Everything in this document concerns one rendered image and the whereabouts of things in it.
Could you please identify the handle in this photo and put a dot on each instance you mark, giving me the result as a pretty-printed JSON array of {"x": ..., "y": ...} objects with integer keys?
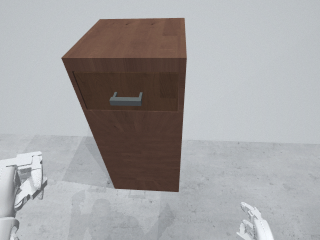
[{"x": 126, "y": 101}]

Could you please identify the cabinet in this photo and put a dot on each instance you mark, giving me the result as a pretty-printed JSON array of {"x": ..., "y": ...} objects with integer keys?
[{"x": 141, "y": 149}]

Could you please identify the robot left hand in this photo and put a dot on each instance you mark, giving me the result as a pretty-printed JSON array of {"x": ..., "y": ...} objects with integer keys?
[{"x": 27, "y": 169}]

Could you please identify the robot left forearm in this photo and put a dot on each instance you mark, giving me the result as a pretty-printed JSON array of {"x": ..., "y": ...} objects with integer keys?
[{"x": 8, "y": 228}]

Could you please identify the drawer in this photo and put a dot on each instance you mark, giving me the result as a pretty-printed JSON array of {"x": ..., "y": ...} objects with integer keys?
[{"x": 159, "y": 89}]

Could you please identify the robot right hand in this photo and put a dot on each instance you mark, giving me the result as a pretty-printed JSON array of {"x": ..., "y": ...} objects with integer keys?
[{"x": 259, "y": 230}]

